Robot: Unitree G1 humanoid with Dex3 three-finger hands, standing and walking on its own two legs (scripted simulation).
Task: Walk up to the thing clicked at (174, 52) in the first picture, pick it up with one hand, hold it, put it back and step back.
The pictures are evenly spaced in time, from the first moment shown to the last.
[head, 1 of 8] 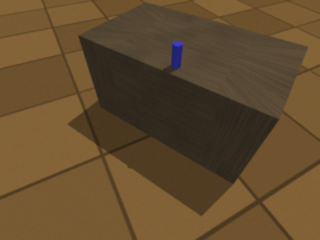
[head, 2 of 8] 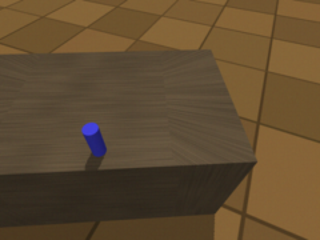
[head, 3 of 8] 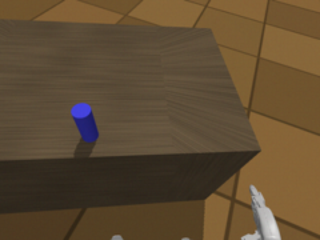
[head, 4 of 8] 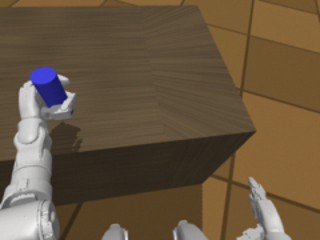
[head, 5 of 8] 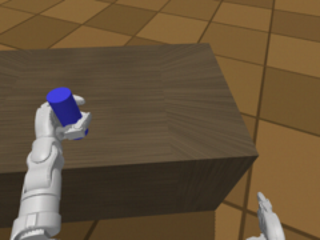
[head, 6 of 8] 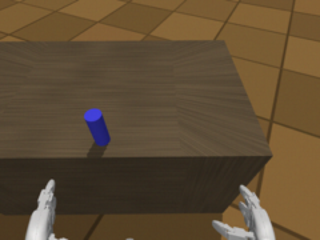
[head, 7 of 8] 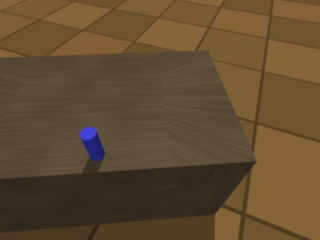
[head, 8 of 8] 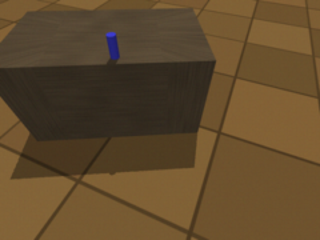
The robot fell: no
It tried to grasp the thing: yes
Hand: left
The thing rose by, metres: 0.25
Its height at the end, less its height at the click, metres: +0.00
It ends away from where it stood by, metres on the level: 0.01
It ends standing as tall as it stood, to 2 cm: yes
